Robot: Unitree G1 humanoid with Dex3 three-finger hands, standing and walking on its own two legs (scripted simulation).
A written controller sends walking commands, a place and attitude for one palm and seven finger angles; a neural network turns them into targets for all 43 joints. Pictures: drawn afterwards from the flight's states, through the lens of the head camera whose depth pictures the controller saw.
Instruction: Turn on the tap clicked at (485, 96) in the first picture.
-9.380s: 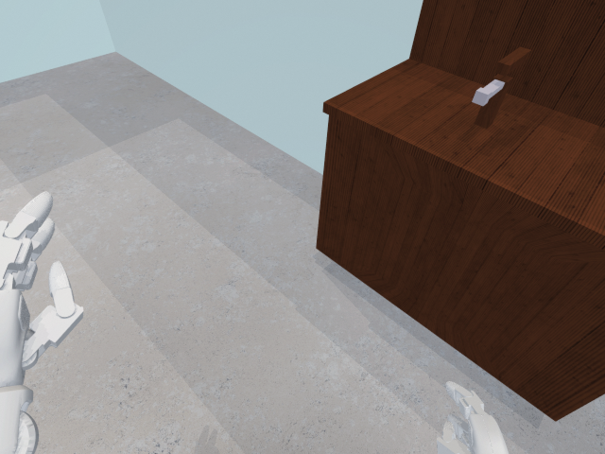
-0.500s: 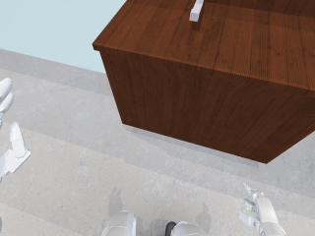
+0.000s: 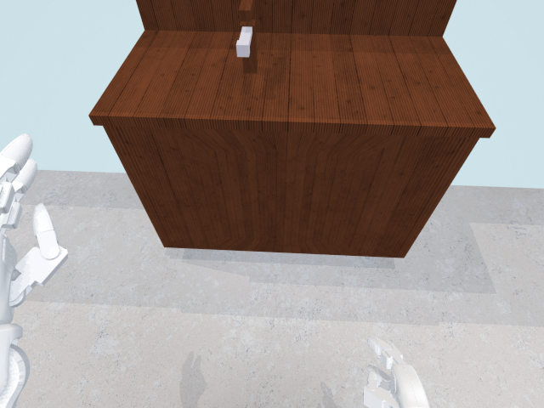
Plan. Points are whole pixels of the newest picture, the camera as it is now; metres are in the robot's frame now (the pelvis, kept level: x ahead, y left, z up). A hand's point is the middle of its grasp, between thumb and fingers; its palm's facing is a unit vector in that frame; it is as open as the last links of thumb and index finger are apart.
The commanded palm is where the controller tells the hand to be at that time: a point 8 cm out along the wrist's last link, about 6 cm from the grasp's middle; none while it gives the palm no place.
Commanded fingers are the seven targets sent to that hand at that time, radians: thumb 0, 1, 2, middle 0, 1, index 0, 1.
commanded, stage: turn to face it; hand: left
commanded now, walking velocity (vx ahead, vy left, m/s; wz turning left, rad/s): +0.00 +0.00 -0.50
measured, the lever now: (243, 48) +0.82 +0.17 +0.10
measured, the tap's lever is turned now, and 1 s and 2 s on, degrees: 0 0 0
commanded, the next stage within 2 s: take the last steps up to it in 0.48 s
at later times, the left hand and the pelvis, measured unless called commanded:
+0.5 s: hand (107, 288) +0.19 +0.19 +0.18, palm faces +0.26 -0.87 -0.43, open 7.4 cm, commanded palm +0.15 +0.22 +0.19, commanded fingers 0.00 0.90 0.90 -0.20 -0.30 -0.20 -0.30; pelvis -0.06 -0.02 +0.00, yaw -12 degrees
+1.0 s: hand (138, 330) +0.16 +0.15 +0.17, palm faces +0.16 -0.88 -0.44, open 7.4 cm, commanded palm +0.12 +0.20 +0.19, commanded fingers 0.00 0.90 0.90 -0.20 -0.30 -0.20 -0.30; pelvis -0.11 -0.03 +0.01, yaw -14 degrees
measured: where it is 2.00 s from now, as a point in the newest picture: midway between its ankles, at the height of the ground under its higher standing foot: outside the picture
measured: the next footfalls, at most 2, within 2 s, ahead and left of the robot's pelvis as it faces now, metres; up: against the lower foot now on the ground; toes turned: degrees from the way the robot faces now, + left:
right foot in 0.04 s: +0.06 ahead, -0.13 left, +0.00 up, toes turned -7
left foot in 0.38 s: +0.01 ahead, +0.09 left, +0.00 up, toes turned -6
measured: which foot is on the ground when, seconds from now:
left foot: down 0.00-0.06, up 0.08-0.36, down 0.38-0.68, up 0.70-1.00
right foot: up 0.00-0.02, down 0.04-0.40, up 0.42-0.64, down 0.66-1.00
